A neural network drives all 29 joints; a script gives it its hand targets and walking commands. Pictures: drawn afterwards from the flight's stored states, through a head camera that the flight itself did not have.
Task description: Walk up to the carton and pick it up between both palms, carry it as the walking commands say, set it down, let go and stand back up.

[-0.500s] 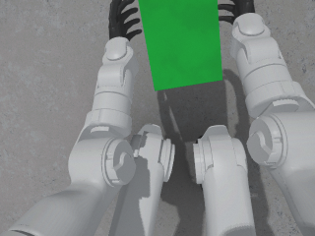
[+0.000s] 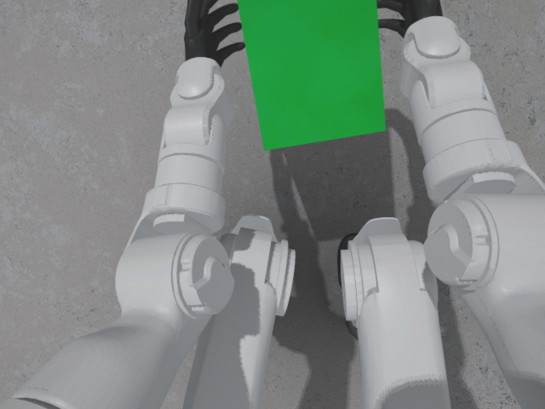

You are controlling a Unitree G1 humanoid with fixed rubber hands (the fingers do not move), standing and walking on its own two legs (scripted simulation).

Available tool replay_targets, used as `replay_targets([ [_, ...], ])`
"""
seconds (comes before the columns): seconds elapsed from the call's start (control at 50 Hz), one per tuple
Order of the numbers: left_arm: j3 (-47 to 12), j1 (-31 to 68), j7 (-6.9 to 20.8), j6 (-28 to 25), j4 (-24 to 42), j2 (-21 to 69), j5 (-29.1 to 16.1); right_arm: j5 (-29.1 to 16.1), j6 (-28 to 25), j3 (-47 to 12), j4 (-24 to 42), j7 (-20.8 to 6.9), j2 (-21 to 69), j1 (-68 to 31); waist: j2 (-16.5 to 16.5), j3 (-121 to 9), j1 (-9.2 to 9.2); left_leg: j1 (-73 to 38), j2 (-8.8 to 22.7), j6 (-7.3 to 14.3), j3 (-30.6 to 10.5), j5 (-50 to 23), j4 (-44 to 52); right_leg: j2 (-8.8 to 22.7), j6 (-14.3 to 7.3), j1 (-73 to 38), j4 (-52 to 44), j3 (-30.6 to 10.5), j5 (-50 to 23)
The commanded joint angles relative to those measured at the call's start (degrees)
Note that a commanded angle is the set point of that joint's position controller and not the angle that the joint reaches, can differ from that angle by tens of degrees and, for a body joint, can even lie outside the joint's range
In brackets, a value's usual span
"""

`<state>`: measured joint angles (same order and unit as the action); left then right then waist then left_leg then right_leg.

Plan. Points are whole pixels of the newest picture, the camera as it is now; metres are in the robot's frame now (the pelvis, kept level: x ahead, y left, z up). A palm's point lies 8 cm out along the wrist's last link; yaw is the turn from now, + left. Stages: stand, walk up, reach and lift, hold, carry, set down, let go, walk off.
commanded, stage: set down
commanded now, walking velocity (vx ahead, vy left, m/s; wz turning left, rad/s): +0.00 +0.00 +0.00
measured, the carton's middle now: (309, 57) +0.53 -0.01 -0.26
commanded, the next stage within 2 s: none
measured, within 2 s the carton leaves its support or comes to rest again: rests again in 0.98 s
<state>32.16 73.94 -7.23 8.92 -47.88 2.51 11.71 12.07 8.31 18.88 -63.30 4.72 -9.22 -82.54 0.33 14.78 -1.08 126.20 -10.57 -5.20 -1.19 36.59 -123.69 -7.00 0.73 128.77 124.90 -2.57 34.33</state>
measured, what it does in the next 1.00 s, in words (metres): stands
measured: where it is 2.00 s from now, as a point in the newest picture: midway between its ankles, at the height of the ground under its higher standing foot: (301, 300)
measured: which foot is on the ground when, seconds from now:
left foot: down 0.00-1.00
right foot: down 0.00-1.00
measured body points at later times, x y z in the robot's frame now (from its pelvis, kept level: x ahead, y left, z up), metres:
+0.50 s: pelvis +0.01 +0.00 +0.00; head +0.37 -0.03 +0.26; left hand +0.53 +0.12 -0.18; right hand +0.56 -0.13 -0.18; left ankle +0.10 +0.12 -0.35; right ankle +0.10 -0.11 -0.35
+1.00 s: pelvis +0.01 +0.00 -0.01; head +0.37 -0.03 +0.26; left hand +0.53 +0.12 -0.18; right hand +0.55 -0.14 -0.19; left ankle +0.10 +0.12 -0.35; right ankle +0.10 -0.11 -0.35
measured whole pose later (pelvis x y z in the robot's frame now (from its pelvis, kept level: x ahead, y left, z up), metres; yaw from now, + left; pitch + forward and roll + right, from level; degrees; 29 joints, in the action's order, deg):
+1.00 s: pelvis +0.01 +0.00 -0.01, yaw +0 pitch +39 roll +4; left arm 29.3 74.1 -4.9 5.3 -52.0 0.2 9.8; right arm 10.8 4.8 18.2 -63.5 2.4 -11.0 -81.0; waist 0.6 15.2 -1.5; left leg 127.4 -8.6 -4.1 -0.2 37.8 -125.5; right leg -5.4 0.0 129.8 126.7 -1.7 36.0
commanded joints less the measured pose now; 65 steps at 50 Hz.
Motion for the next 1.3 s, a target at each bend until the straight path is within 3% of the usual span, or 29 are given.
replay_targets([
  [0.0,-20.2,26.5,12.2,0.4,-4.8,40.1,-2.1,-1.8,-0.1,-11.8,-3.2,-11.7,42.9,-16.3,-1.6,-48.1,0.78,-16.0,-0.6,2.5,3.8,-17.8,8.9,-1.7,-2.1,-26.1,-10.1,0.7,-19.5],
  [0.78,-17.5,18.9,12.6,-0.7,-6.5,33.1,-1.9,-0.6,-0.7,-10.4,-3.0,-12.4,35.8,-10.7,-1.7,-46.0,0.56,-15.2,0.8,1.9,3.8,-19.4,7.5,-0.4,-1.4,-25.1,-8.5,0.8,-20.7],
  [0.96,-14.2,14.8,8.5,-2.9,-6.3,19.0,-2.5,-2.1,-3.3,-8.8,-2.0,-8.6,20.7,-10.3,-2.3,-49.4,-0.41,-17.7,1.4,1.1,4.1,-20.8,7.2,0.3,-0.2,-26.9,-8.1,0.8,-21.9],
  [1.02,-11.9,12.5,5.4,-4.9,-6.1,7.9,-3.4,-3.8,-5.1,-7.4,-1.3,-5.6,8.3,-10.0,-2.5,-51.0,-0.85,-19.8,1.9,0.6,4.2,-22.2,7.2,0.8,0.2,-28.4,-8.3,0.7,-23.2],
  [1.08,-8.2,8.8,0.4,-7.3,-4.5,-9.5,-4.9,-6.3,-7.1,-5.4,1.2,-1.1,-9.3,-9.1,-2.5,-53.2,-1.2,-22.4,3.0,0.0,4.2,-23.3,7.3,1.9,0.6,-31.0,-8.4,0.5,-24.3],
  [1.12,-10.6,8.8,-0.9,-8.2,-3.9,-13.2,-8.4,-9.4,-7.8,-7.5,2.8,-0.1,-12.8,-11.2,-3.1,-55.1,-1.44,-22.5,3.8,0.2,4.2,-23.7,7.3,2.8,0.6,-31.7,-8.0,0.4,-24.9],
  [1.2,-17.0,12.3,-1.1,-8.5,-5.1,-14.6,-15.7,-15.4,-7.9,-12.7,2.6,-0.2,-13.8,-14.2,-3.7,-56.4,-0.98,-21.1,5.3,0.9,3.9,-21.5,7.0,4.4,0.3,-32.0,-7.9,-0.4,-22.9],
  [1.28,-20.3,14.5,-0.9,-8.3,-6.8,-16.2,-19.4,-19.2,-7.7,-15.8,-0.3,-0.9,-14.0,-15.5,-3.2,-55.1,-1.34,-20.7,6.5,1.4,3.8,-17.8,7.2,5.2,-0.2,-30.9,-8.0,-0.9,-19.0],
])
